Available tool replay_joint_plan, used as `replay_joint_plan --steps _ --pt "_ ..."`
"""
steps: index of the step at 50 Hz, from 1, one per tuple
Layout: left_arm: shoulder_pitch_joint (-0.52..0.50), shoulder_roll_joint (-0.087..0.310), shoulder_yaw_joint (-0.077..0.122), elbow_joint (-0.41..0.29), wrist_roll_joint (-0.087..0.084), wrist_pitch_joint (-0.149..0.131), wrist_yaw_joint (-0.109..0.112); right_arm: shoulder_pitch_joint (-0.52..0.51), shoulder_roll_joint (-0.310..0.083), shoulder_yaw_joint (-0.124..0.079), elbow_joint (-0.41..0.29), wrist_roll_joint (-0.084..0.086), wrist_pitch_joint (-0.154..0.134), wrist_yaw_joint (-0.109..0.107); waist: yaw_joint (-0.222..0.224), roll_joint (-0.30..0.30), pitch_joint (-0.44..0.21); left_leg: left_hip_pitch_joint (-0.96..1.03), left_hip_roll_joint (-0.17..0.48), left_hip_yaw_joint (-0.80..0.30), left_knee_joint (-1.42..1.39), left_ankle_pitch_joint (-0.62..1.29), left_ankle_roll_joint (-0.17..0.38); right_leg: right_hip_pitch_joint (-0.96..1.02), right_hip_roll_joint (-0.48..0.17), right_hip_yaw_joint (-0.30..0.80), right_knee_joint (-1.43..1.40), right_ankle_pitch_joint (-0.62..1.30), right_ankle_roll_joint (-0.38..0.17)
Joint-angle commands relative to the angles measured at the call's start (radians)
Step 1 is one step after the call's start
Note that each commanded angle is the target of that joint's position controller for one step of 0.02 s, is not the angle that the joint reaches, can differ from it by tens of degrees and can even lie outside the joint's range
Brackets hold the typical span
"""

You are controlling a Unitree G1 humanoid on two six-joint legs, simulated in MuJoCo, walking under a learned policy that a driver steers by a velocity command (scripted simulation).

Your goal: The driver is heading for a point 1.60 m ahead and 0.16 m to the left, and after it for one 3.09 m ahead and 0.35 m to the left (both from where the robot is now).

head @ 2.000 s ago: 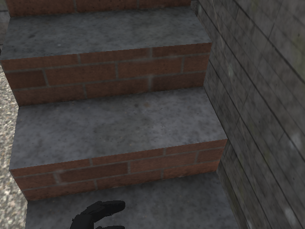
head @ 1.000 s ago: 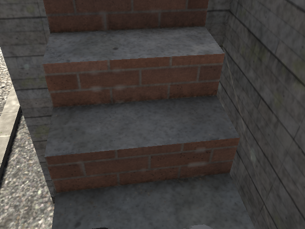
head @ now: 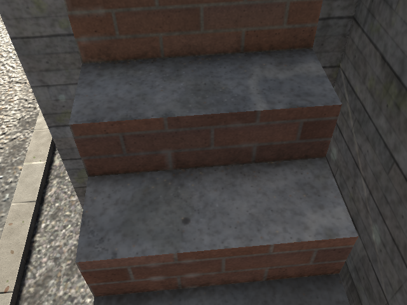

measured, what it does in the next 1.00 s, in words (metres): climbs: right foot 0.19 m higher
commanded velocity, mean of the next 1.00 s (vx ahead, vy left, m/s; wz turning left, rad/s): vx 0.50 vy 0.00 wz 0.00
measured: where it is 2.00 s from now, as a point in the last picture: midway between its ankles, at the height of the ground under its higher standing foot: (151, 114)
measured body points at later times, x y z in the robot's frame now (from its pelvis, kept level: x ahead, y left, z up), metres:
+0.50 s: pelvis +0.20 -0.05 +0.13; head +0.20 -0.03 +0.58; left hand +0.41 +0.12 +0.03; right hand +0.08 -0.23 -0.02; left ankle +0.09 +0.08 -0.59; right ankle +0.32 -0.14 -0.47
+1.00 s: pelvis +0.40 +0.03 +0.27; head +0.38 +0.03 +0.72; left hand +0.38 +0.24 +0.11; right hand +0.49 -0.20 +0.15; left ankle +0.34 +0.13 -0.39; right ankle +0.32 -0.14 -0.47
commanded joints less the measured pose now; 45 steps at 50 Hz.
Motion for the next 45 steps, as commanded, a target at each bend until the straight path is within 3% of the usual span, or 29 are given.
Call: replay_joint_plan --steps 1,3,6,8,9,11,14,15,17,18,19,20,21,22,23,24,25,26,27,29,30,32,34,36,38,40,42,43,45 --pt "-0.168 -0.181 -0.071 -0.213 0.033 -0.07 -0.03 0.1 0.076 0.02 0.147 -0.03 -0.054 0.026 0.021 0.07 -0.029 0.204 0.192 -0.533 -0.606 -0.206 0.093 -0.39 0.08 0.087 0.486 -0.013 -0.103" --pt "-0.109 -0.168 -0.09 -0.19 0.03 -0.068 -0.01 0.133 0.103 0.033 0.174 0.021 -0.072 0.05 0.068 -0.002 0.0 0.213 0.201 -0.42 -0.659 -0.033 0.076 -0.466 0.093 0.1 0.488 0.092 -0.117" --pt "-0.11 -0.081 -0.077 -0.162 -0.039 -0.021 0.043 0.104 0.07 0.036 0.161 0.036 -0.081 0.07 0.072 0.003 0.06 0.163 0.233 -0.311 -0.762 0.003 0.085 -0.576 0.089 0.009 0.545 0.013 -0.061" --pt "-0.163 -0.079 -0.075 -0.176 -0.064 -0.005 0.066 0.17 0.049 0.037 0.188 0.038 -0.087 0.065 0.031 0.031 0.051 0.203 0.273 -0.335 -0.843 0.002 0.118 -0.673 0.088 -0.053 0.769 -0.057 -0.031" --pt "-0.217 -0.082 -0.081 -0.207 -0.068 -0.002 0.074 0.184 0.029 0.032 0.204 0.036 -0.088 0.071 0.02 0.023 0.103 0.233 0.275 -0.318 -0.844 -0.024 0.118 -0.765 0.064 -0.027 0.727 -0.079 -0.015" --pt "-0.324 -0.103 -0.091 -0.251 -0.089 0.01 0.083 0.255 0.041 0.037 0.225 0.015 -0.089 0.061 -0.034 0.072 0.107 0.358 0.297 -0.332 -0.863 -0.03 0.125 -0.923 0.049 -0.039 0.827 -0.138 -0.001" --pt "-0.42 -0.1 -0.091 -0.294 -0.1 0.03 0.07 0.329 0.022 0.032 0.234 0.019 -0.104 0.041 -0.069 0.067 0.11 0.435 0.297 -0.276 -0.873 0.02 0.139 -0.966 -0.003 -0.061 0.657 -0.09 0.036" --pt "-0.497 -0.096 -0.097 -0.314 -0.088 0.047 0.059 0.364 0.02 0.028 0.226 0.026 -0.107 0.044 -0.094 0.051 0.101 0.44 0.259 -0.233 -0.87 0.017 0.137 -0.962 -0.029 -0.119 0.5 -0.055 0.057" --pt "-0.58 -0.125 -0.111 -0.373 -0.089 0.082 0.068 0.396 0.05 0.036 0.209 0.002 -0.099 0.019 -0.117 0.137 0.069 0.48 0.279 -0.253 -0.948 0.116 0.169 -0.927 -0.072 -0.132 0.375 -0.063 0.065" --pt "-0.601 -0.098 -0.119 -0.404 -0.086 0.094 0.06 0.37 0.015 0.031 0.179 0.027 -0.102 0.024 -0.12 0.152 0.086 0.373 0.228 -0.211 -1.062 0.159 0.182 -0.75 -0.077 -0.263 0.108 -0.097 0.066" --pt "-0.617 -0.163 -0.149 -0.421 -0.085 0.1 0.051 0.345 -0.005 0.019 0.163 0.059 -0.108 -0.004 -0.091 0.179 0.09 0.245 0.249 -0.19 -1.148 0.26 0.176 -0.453 -0.093 -0.267 -0.181 -0.269 0.022" --pt "-0.503 -0.171 -0.148 -0.376 -0.094 0.1 0.04 0.423 -0.027 0.015 0.202 0.089 -0.105 -0.023 -0.044 0.197 0.035 0.265 0.238 -0.161 -1.104 0.578 0.188 -0.196 -0.025 -0.311 -0.307 -0.376 0.008" --pt "-0.261 -0.139 -0.119 -0.278 -0.113 0.074 0.016 0.529 -0.117 -0.008 0.23 0.114 -0.105 -0.02 0.006 0.219 -0.099 0.427 0.254 -0.094 -0.937 1.27 0.195 0.031 0.07 -0.386 -0.254 -0.436 0.007" --pt "-0.08 -0.055 -0.075 -0.2 -0.137 0.063 0.011 0.531 -0.141 -0.017 0.246 0.092 -0.111 -0.033 0.106 0.276 -0.187 0.514 0.247 0.006 -0.707 1.714 0.162 0.154 0.053 -0.267 -0.319 -0.357 -0.006" --pt "0.058 0.055 -0.022 -0.141 -0.121 0.055 0.026 0.465 -0.085 -0.021 0.197 0.077 -0.104 -0.023 0.146 0.082 -0.29 0.256 0.128 0.056 -0.353 1.554 0.1 0.35 -0.133 0.249 -0.588 -0.567 -0.079" --pt "0.212 0.273 0.048 -0.064 -0.052 0.084 0.066 0.391 -0.106 -0.037 0.132 0.018 -0.101 0.001 0.187 -0.265 -0.408 0.105 0.025 -0.015 -0.098 0.752 0.117 0.475 -0.247 0.755 -1.122 -0.933 -0.119" --pt "0.082 0.33 0.074 -0.068 0.019 0.105 0.091 0.294 -0.113 -0.052 0.076 -0.059 -0.113 0.027 0.146 -0.329 -0.45 0.009 -0.046 -0.12 0.409 0.302 0.097 0.41 -0.324 1.014 -1.319 -1.089 -0.082" --pt "-0.083 0.187 0.028 -0.058 0.021 0.105 0.088 0.126 -0.046 -0.036 -0.064 -0.073 -0.127 0.049 0.062 -0.23 -0.248 -0.139 -0.036 -0.165 0.71 0.264 0.083 0.215 -0.306 0.897 -1.289 -1.013 -0.029" --pt "-0.119 0.045 -0.016 0.004 0.038 0.086 0.081 0.035 0.03 -0.019 -0.153 -0.051 -0.136 0.064 -0.001 -0.15 -0.153 -0.213 -0.027 -0.15 0.841 0.244 0.101 0.092 -0.3 0.729 -1.216 -0.877 -0.026" --pt "-0.101 -0.11 -0.056 0.161 0.054 0.036 0.045 -0.002 0.145 0.025 -0.242 -0.002 -0.145 0.05 -0.073 -0.08 -0.021 -0.279 -0.037 -0.153 1.013 0.166 0.144 -0.063 -0.266 0.444 -1.113 -0.623 -0.029" --pt "-0.109 -0.146 -0.066 0.204 0.054 0.023 0.026 0.048 0.145 0.035 -0.24 0.018 -0.142 0.037 -0.107 -0.059 0.032 -0.293 -0.045 -0.144 1.054 0.121 0.163 -0.127 -0.242 0.34 -1.116 -0.584 -0.025" --pt "-0.094 -0.153 -0.08 0.206 0.008 0.012 -0.02 0.186 0.101 0.039 -0.174 0.051 -0.121 -0.002 -0.161 -0.028 0.036 -0.281 -0.044 -0.174 0.987 0.186 0.167 -0.129 -0.217 0.162 -1.144 -0.439 0.027" --pt "-0.16 -0.125 -0.092 0.176 -0.01 0.014 -0.048 0.24 0.018 0.023 -0.119 0.083 -0.088 -0.036 -0.194 -0.014 0.048 -0.227 -0.043 -0.12 0.848 0.209 0.136 -0.202 -0.212 0.035 -1.209 -0.445 0.04" --pt "-0.2 -0.059 -0.092 0.146 -0.018 0.016 -0.043 0.271 -0.021 0.01 -0.08 0.091 -0.069 -0.04 -0.211 -0.026 0.009 -0.08 -0.056 -0.025 0.873 0.209 0.104 -0.241 -0.225 -0.014 -1.314 -0.395 0.029" --pt "-0.185 -0.004 -0.085 0.131 -0.018 0.019 -0.026 0.219 -0.057 -0.003 -0.062 0.111 -0.051 -0.043 -0.173 -0.042 0.049 -0.017 -0.039 0.012 0.731 0.173 0.081 -0.217 -0.226 -0.085 -1.377 -0.351 0.02" --pt "-0.058 0.016 -0.073 0.151 -0.005 0.009 0.002 0.106 -0.04 -0.003 -0.09 0.126 -0.044 -0.038 -0.112 -0.123 0.079 -0.161 -0.006 -0.01 0.74 0.076 0.074 0.019 -0.285 -0.047 -1.398 -0.315 -0.013" --pt "0.04 -0.003 -0.07 0.165 0.009 0.001 0.027 -0.012 -0.035 -0.003 -0.144 0.13 -0.045 -0.035 -0.053 -0.133 0.094 -0.347 0.029 -0.05 0.694 0.0 0.068 0.278 -0.336 -0.011 -1.39 -0.276 -0.037" --pt "0.099 -0.029 -0.073 0.178 0.001 -0.004 0.037 -0.067 -0.043 -0.007 -0.159 0.133 -0.045 -0.027 -0.029 -0.135 0.095 -0.417 0.039 -0.057 0.691 -0.014 0.067 0.376 -0.355 0.03 -1.391 -0.273 -0.052" --pt "0.153 -0.01 -0.054 0.187 -0.011 -0.009 0.038 -0.134 -0.023 -0.005 -0.218 0.124 -0.062 -0.018 -0.002 -0.155 0.065 -0.527 0.089 -0.095 0.612 -0.075 0.088 0.555 -0.381 0.036 -1.375 -0.225 -0.049"
Velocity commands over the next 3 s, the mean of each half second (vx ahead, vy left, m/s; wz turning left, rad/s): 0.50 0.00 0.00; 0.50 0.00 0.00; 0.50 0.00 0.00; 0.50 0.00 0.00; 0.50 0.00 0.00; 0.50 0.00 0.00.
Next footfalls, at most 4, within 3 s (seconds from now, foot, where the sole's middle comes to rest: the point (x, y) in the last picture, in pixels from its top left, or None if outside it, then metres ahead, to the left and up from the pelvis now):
0.44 right None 0.36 -0.15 -0.51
1.04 left None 0.35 0.14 -0.51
1.46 right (214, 202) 0.62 0.03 -0.32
1.70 left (110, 93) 0.81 0.30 -0.12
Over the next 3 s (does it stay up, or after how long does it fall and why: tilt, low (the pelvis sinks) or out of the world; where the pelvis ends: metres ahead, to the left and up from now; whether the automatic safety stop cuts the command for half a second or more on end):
stays up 1.11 0.10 0.85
